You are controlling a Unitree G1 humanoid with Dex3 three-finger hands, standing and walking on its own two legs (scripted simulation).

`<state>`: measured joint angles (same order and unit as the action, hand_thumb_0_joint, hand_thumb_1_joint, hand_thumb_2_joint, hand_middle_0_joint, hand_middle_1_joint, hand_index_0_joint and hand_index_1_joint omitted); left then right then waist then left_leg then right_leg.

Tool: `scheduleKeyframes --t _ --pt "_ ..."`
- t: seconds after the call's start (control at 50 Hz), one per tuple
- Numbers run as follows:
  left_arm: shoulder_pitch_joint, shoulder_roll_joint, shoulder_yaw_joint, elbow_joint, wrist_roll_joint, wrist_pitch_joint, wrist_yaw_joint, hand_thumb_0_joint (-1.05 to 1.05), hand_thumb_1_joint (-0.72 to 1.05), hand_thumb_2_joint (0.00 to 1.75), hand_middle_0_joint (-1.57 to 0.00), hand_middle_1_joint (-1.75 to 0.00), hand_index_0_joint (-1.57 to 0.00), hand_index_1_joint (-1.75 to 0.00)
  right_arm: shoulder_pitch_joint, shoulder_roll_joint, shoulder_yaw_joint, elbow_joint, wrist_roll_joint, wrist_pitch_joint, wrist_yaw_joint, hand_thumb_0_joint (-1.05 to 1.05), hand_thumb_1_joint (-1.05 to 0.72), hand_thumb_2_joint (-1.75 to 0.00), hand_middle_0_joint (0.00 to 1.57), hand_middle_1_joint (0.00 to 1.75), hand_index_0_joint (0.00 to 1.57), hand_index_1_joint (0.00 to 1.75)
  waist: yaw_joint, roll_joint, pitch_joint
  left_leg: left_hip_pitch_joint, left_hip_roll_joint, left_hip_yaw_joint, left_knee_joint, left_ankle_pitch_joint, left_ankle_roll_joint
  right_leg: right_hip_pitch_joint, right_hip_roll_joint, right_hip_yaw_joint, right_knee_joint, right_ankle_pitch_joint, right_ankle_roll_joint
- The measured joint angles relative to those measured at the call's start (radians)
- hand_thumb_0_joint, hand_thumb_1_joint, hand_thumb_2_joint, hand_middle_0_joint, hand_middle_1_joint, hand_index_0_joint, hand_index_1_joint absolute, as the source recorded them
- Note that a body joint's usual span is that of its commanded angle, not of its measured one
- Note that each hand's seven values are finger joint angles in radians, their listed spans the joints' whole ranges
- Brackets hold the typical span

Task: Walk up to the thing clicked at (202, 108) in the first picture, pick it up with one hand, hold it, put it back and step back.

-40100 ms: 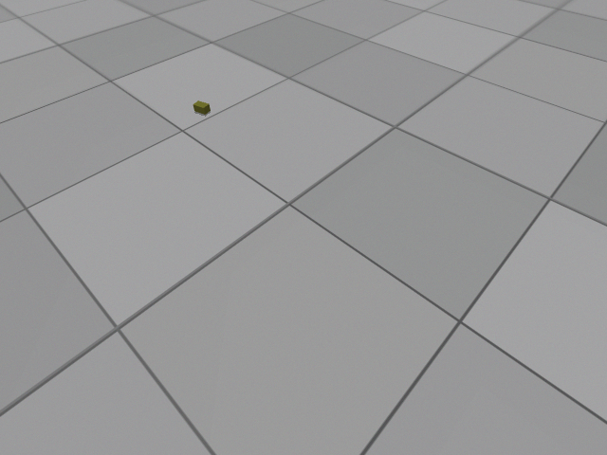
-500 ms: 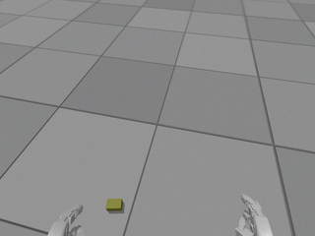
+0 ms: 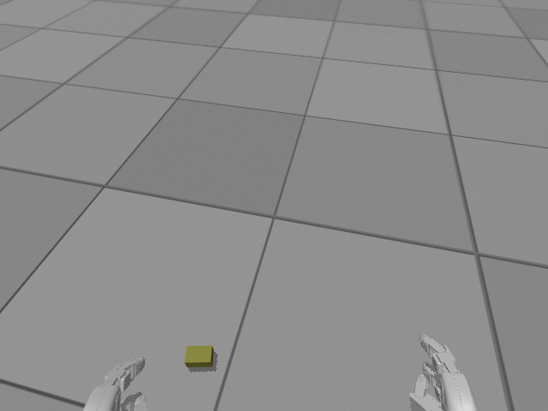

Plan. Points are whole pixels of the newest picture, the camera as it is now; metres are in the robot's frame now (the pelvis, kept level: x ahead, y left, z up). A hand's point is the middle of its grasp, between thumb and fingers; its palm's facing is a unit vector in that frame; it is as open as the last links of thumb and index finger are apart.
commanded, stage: home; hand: left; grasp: from above
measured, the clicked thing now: (199, 356) +0.46 +0.24 -0.69
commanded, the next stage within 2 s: stand in 0.84 s
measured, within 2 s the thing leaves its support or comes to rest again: neither
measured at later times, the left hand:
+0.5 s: hand out of the picture +0.17 +0.18 -0.05, palm faces +0.04 -0.98 -0.20, open 7.4 cm
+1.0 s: hand (146, 410) +0.18 +0.19 -0.06, palm faces +0.01 -0.96 -0.27, open 7.4 cm
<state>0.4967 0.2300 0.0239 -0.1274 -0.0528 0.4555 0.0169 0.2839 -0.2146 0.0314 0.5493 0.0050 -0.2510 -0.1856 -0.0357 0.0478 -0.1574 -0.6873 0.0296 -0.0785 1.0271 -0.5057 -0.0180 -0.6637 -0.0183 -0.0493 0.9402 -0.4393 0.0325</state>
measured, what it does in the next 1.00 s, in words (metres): stands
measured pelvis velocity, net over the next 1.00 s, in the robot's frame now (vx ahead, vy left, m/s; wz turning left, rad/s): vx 0.01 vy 0.00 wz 0.00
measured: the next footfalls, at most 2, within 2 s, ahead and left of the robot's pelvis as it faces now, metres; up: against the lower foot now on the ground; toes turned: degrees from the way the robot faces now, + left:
none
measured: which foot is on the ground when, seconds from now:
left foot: down 0.00-1.00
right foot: down 0.00-1.00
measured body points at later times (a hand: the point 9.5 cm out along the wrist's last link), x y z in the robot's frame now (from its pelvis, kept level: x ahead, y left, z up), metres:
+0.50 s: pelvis +0.01 +0.00 +0.00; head +0.02 +0.00 +0.45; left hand +0.16 +0.23 -0.03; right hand +0.17 -0.25 -0.06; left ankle +0.01 +0.12 -0.68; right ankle +0.02 -0.14 -0.68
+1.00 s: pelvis +0.01 +0.00 +0.01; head +0.04 +0.01 +0.45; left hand +0.17 +0.24 -0.04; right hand +0.17 -0.24 -0.08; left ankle +0.01 +0.12 -0.68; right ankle +0.02 -0.14 -0.68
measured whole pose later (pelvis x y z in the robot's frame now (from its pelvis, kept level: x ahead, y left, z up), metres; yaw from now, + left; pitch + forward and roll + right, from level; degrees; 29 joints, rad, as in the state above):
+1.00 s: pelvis +0.01 +0.00 +0.01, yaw +0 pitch +6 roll -2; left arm 0.37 0.26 0.00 0.10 0.01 0.26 0.03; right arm 0.22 -0.23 0.01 0.65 -0.07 -0.17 -0.13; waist 0.00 0.02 -0.06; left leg -0.59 0.02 -0.06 0.99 -0.50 -0.01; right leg -0.59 -0.03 -0.03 0.93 -0.45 0.03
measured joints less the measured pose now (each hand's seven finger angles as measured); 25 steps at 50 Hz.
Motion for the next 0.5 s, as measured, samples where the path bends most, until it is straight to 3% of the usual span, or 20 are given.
scheduleKeyframes --t 0.5 --pt "0.007 -0.001 0.001 -0.005 -0.002 -0.006 0.001 0.01 0.90 0.90 -0.20 -0.30 -0.20 -0.30 0.001 -0.001 -0.006 -0.002 0.001 0.002 -0.004 0.01 -0.90 -0.90 0.20 0.30 0.20 0.30 -0.003 0.000 -0.004 -0.001 0.003 -0.002 0.002 -0.012 -0.003 -0.002 0.002 -0.002 0.005 -0.014 -0.003"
